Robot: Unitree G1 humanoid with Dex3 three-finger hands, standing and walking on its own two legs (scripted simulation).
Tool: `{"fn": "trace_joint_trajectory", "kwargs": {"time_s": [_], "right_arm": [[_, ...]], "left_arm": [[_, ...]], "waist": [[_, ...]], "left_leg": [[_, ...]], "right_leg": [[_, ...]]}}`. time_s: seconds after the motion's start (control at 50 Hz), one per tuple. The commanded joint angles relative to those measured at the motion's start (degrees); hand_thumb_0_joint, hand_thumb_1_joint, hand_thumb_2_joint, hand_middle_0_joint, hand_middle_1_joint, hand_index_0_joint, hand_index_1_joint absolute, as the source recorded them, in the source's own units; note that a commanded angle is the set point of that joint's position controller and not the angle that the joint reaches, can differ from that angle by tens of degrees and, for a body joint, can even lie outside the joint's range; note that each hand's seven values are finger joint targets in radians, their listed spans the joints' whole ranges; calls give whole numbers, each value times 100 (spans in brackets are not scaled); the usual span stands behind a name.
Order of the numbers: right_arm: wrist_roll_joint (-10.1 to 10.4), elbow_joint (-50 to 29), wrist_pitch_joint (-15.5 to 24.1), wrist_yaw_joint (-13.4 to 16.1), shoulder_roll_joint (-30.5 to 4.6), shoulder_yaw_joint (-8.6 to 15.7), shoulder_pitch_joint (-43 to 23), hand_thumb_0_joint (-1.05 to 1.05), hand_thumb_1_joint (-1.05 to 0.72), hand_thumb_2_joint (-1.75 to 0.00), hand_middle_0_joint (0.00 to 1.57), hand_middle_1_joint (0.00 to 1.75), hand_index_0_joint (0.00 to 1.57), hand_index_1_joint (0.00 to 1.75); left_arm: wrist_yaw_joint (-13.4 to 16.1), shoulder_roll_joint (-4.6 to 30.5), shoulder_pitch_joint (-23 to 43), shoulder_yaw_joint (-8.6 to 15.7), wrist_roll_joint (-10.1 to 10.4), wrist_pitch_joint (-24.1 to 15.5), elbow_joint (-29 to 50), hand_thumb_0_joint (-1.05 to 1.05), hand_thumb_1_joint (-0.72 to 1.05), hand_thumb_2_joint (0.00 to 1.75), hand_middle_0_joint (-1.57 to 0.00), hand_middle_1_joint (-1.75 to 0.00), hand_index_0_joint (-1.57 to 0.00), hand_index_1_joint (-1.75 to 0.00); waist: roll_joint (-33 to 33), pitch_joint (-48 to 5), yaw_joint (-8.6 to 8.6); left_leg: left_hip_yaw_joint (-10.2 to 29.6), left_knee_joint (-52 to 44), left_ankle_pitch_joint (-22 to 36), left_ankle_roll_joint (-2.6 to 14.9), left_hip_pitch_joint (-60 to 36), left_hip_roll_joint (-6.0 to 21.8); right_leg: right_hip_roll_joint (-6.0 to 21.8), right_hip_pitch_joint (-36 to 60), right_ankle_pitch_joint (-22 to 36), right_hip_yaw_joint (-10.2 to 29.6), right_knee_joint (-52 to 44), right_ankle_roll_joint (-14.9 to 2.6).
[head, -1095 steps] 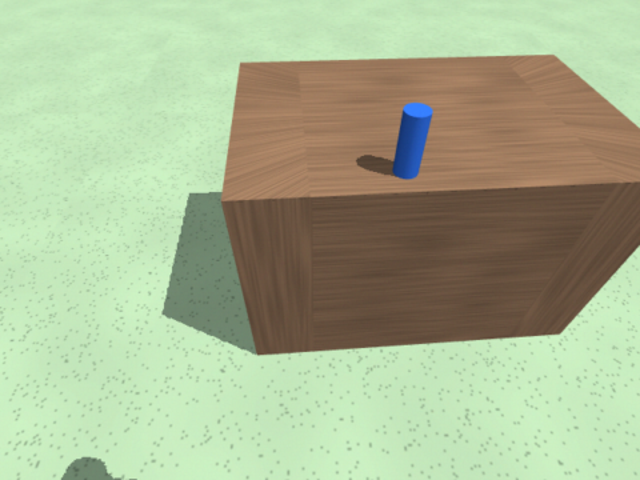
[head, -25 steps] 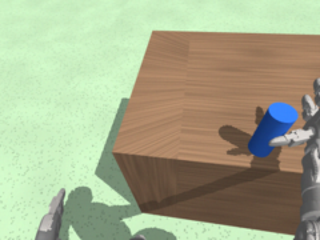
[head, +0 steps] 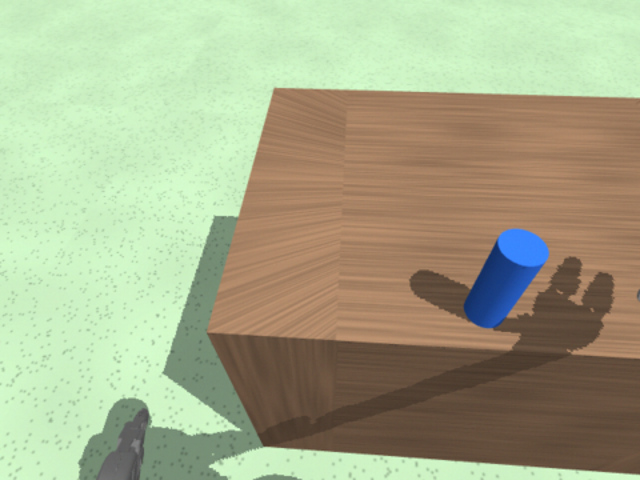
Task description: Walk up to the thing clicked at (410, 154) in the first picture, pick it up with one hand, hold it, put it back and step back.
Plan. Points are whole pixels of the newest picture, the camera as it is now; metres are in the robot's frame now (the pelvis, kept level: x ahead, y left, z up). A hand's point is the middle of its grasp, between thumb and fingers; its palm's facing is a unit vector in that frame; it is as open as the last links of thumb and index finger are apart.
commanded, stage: sink last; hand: right
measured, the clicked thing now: (501, 282) +0.40 -0.22 +0.02
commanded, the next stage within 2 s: home in 0.98 s
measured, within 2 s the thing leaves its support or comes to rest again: neither
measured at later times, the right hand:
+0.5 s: hand out of the picture +0.20 -0.28 +0.08, palm faces +0.37 +0.85 -0.37, open 17.5 cm
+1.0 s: hand out of the picture +0.16 -0.26 +0.08, palm faces +0.37 +0.83 -0.42, open 17.5 cm
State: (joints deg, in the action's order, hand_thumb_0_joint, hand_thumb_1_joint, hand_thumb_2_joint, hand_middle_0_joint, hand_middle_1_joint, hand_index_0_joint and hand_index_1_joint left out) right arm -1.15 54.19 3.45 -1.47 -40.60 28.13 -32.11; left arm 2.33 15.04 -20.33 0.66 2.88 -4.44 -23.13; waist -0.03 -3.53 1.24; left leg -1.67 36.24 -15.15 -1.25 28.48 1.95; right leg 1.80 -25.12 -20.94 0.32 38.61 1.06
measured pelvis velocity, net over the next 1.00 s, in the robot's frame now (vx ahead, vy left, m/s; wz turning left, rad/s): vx -0.01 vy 0.01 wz -0.02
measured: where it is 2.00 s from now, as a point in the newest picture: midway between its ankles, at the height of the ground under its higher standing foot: outside the picture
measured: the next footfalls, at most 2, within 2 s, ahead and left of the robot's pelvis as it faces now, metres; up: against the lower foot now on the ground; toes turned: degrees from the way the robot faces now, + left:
none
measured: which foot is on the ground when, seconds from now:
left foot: down 0.00-1.00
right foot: down 0.00-1.00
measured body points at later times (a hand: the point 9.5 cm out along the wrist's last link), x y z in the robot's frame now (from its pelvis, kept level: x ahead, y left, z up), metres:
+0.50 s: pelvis +0.01 +0.00 +0.01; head +0.00 +0.01 +0.46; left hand +0.17 +0.26 -0.05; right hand +0.17 -0.32 +0.10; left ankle +0.03 +0.14 -0.72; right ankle -0.02 -0.13 -0.72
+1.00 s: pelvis -0.01 +0.01 +0.02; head -0.02 +0.04 +0.47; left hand +0.15 +0.27 -0.07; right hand +0.14 -0.31 +0.10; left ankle +0.03 +0.14 -0.72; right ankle -0.02 -0.13 -0.72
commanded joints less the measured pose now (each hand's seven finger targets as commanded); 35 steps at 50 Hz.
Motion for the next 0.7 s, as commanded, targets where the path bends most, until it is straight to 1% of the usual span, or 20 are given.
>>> {"fn": "trace_joint_trajectory", "kwargs": {"time_s": [0.0,0.04,0.06,0.12,0.16,0.18,0.2,0.26,0.28,0.36,0.4,0.42,0.44,0.46,0.5,0.56,0.58,0.6,0.64,0.68], "right_arm": [[32,-1494,321,258,-1722,70,-1450,0,57,-5,6,6,5,6],[95,-1578,217,262,-1406,-38,-794,0,56,-5,6,5,5,5],[150,-1875,178,265,-1286,-46,-442,0,56,-5,6,5,5,5],[277,-2799,121,278,-927,-132,470,0,54,-5,6,5,5,5],[351,-3752,96,333,-817,-63,1094,0,53,-5,6,5,5,5],[394,-4440,119,336,-561,-226,1233,0,54,-5,6,5,5,5],[416,-4492,102,381,-460,-166,1767,0,55,-5,6,5,5,5],[484,-5735,172,501,-129,-133,2665,0,56,-5,6,6,5,6],[487,-6015,224,542,-174,14,3064,0,57,-5,5,6,5,6],[512,-6796,354,578,586,-317,4289,0,59,-4,5,6,5,6],[516,-6963,404,579,769,-370,4785,0,59,-4,5,6,5,6],[504,-7231,435,569,881,-472,5010,0,59,-4,5,6,5,6],[503,-7414,497,561,1033,-564,5060,0,58,-4,5,6,5,6],[508,-7505,526,570,941,-445,5121,0,57,-5,5,6,5,6],[510,-7595,550,561,1099,-589,5473,0,57,-5,5,6,5,6],[446,-7688,621,544,1300,-795,5281,0,55,-5,5,6,5,6],[433,-7498,644,543,1284,-716,5268,0,54,-5,5,6,5,6],[420,-7517,660,531,1241,-700,5304,0,55,-5,5,6,5,6],[414,-7414,730,498,1197,-614,5326,0,55,-5,5,6,5,6],[411,-7250,819,503,1040,-423,5360,0,55,-5,5,6,5,6]], "left_arm": [[45,655,96,276,-32,-378,528,0,-54,6,-5,-4,-5,-4],[18,829,94,443,-26,-398,626,0,-54,6,-5,-4,-5,-4],[-11,703,74,332,-28,-386,477,0,-54,6,-5,-4,-5,-4],[-27,618,70,358,24,-376,335,0,-54,5,-6,-4,-5,-4],[8,897,232,630,24,-380,606,0,-54,5,-6,-4,-5,-4],[15,830,205,664,26,-358,406,0,-53,5,-5,-4,-6,-4],[56,1004,238,823,23,-357,497,0,-53,5,-5,-4,-6,-4],[135,989,477,925,29,-353,583,0,-51,4,-5,-4,-6,-4],[156,927,520,907,15,-332,599,0,-51,4,-5,-4,-5,-4],[167,529,528,717,-30,-305,544,0,-49,4,-5,-4,-6,-4],[207,664,540,908,-61,-293,498,0,-49,3,-5,-4,-6,-4],[183,447,582,689,-85,-299,524,0,-49,3,-5,-5,-6,-4],[169,339,560,641,-91,-295,458,0,-49,3,-5,-5,-6,-4],[214,508,579,878,-94,-302,395,0,-49,3,-5,-5,-6,-4],[224,577,558,971,-124,-331,224,0,-49,3,-5,-5,-6,-4],[241,429,718,902,-154,-400,172,0,-49,3,-5,-5,-6,-4],[247,339,758,826,-160,-415,104,0,-50,3,-5,-5,-6,-4],[276,456,678,979,-178,-417,-9,0,-50,3,-5,-5,-6,-4],[260,386,705,928,-209,-460,-127,0,-49,3,-5,-6,-6,-4],[273,571,778,1093,-226,-505,-80,0,-49,3,-5,-5,-7,-4]], "waist": [[-1128,-1832,-105],[-865,-1767,-83],[-970,-1613,-162],[-759,-1239,-245],[-642,-1420,-278],[-750,-1236,-288],[-578,-1149,-251],[-510,-696,-347],[-508,-641,-412],[-519,-344,-377],[-461,-210,-312],[-528,-217,-378],[-571,-169,-319],[-492,-171,-317],[-613,94,-253],[-412,256,-146],[-225,396,-145],[-119,428,-159],[-19,453,-224],[185,355,-276]], "left_leg": [[-160,-401,1665,249,-1128,-161],[-238,-436,1740,255,-1169,-226],[-239,-496,1703,263,-1227,-223],[-268,-662,1419,254,-1402,-214],[-312,-696,1529,260,-1556,-232],[-328,-723,1529,271,-1547,-232],[-347,-768,1473,266,-1564,-250],[-352,-903,1117,255,-1697,-242],[-334,-958,1029,246,-1815,-212],[-318,-1009,1220,213,-1989,-188],[-302,-1089,1114,190,-1977,-181],[-295,-1117,1125,186,-2076,-163],[-273,-1134,1149,173,-2060,-136],[-276,-1155,1180,160,-2082,-130],[-281,-1208,1013,156,-1968,-121],[-265,-1326,654,114,-1849,-97],[-259,-1392,481,93,-1765,-74],[-252,-1439,352,81,-1714,-57],[-197,-1547,108,55,-1698,19],[-208,-1612,-18,50,-1783,18]], "right_leg": [[-108,1002,2567,-157,-530,44],[-40,1098,2826,-103,-603,63],[-59,1010,2773,-120,-666,61],[-86,877,2158,-173,-890,-13],[-60,1078,2321,-149,-971,-8],[-53,1135,2351,-158,-1021,2],[-15,1207,2357,-121,-1075,13],[-3,1093,1850,-60,-1331,-4],[-35,1059,1701,-85,-1370,-20],[-89,1082,1886,-167,-1416,-48],[-115,1095,1715,-196,-1468,-86],[-137,1104,1722,-214,-1470,-89],[-163,1142,1684,-250,-1457,-101],[-170,1170,1712,-235,-1467,-115],[-184,1152,1492,-237,-1531,-133],[-209,1236,1069,-227,-1606,-181],[-228,1216,914,-232,-1613,-212],[-254,1235,817,-234,-1618,-224],[-312,1235,695,-267,-1607,-233],[-322,1281,665,-254,-1653,-244]]}}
